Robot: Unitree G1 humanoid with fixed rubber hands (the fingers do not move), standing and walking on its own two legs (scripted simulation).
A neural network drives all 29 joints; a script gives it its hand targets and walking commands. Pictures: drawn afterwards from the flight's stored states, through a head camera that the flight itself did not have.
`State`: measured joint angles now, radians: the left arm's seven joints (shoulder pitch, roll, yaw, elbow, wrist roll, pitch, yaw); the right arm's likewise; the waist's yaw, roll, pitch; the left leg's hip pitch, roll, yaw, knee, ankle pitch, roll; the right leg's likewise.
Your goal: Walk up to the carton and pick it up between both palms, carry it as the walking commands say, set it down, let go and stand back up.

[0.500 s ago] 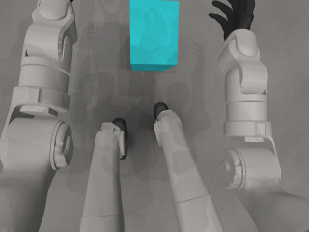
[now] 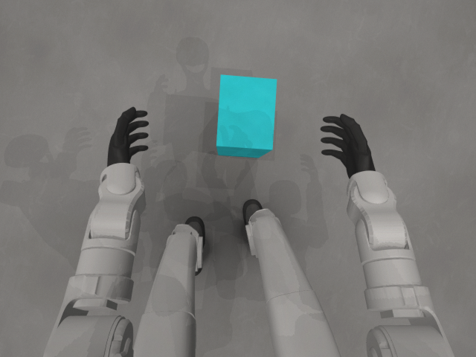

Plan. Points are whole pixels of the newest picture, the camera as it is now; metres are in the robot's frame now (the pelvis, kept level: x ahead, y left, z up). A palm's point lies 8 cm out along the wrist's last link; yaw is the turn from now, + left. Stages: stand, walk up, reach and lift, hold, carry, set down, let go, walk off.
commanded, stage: let go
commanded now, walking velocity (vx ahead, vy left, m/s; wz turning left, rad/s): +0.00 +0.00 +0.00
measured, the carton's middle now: (242, 123) +0.50 -0.10 -0.55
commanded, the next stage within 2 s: stand in 1.06 s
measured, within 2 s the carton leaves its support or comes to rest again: neither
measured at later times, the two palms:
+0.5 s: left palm (47, 233) +0.30 +0.20 -0.03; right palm (414, 236) +0.24 -0.24 -0.01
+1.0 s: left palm out of the picture +0.28 +0.25 +0.00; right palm (391, 225) +0.26 -0.21 -0.01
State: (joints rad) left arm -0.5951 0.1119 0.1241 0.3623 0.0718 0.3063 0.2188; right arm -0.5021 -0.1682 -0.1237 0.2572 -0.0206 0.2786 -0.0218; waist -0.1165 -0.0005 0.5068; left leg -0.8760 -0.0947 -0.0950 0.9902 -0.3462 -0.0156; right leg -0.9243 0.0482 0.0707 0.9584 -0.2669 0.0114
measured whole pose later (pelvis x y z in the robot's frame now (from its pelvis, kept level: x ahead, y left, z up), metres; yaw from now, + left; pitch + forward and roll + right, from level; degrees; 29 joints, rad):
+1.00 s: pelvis +0.12 +0.03 +0.06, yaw -3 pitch -5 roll -1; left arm 0.22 0.21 -0.01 0.51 -0.07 0.08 0.01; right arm 0.20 -0.21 -0.03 0.46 -0.03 0.19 0.03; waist 0.01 0.04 0.08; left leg -0.09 -0.05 -0.03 0.54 -0.37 0.05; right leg -0.16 0.03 0.11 0.53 -0.29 0.03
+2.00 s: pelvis +0.07 -0.01 +0.07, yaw -1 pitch -4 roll +1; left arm 0.29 0.30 0.03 0.93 0.04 -0.03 0.00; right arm 0.33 -0.30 -0.03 0.98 -0.03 -0.04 -0.01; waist 0.00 0.00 -0.07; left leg -0.18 -0.03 -0.08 0.51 -0.27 -0.01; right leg -0.25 0.04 0.05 0.54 -0.22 -0.02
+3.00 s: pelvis +0.06 +0.01 +0.07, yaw -1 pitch -4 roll +1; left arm 0.17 0.33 -0.02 1.10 0.02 -0.02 0.00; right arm 0.18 -0.32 -0.01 1.08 -0.01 -0.03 0.00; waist 0.02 0.00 0.02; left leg -0.15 -0.06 -0.07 0.43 -0.22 0.02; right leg -0.22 0.01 0.08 0.46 -0.17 0.01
